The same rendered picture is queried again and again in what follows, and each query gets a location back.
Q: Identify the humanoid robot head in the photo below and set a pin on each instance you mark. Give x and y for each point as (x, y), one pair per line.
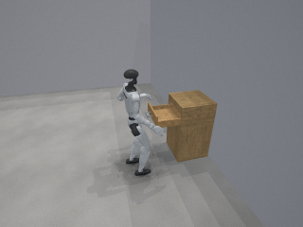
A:
(131, 74)

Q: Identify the cabinet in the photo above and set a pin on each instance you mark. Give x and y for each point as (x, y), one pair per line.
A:
(191, 139)

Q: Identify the right robot hand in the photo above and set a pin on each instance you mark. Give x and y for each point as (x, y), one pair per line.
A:
(158, 129)

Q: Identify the left robot foot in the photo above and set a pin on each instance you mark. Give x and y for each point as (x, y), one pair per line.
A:
(133, 161)

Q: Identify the handle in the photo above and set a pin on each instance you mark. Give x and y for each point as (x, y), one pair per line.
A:
(147, 114)

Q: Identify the robot right upper arm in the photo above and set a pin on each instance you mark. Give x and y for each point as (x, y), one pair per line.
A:
(135, 99)

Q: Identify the robot right forearm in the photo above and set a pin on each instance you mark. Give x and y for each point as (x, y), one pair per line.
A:
(144, 121)

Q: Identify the left robot hand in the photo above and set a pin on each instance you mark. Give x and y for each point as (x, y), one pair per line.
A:
(144, 96)

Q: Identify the drawer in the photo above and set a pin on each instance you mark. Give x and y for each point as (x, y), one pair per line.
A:
(165, 115)

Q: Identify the robot left upper arm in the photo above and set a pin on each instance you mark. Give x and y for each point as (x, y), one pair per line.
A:
(120, 95)

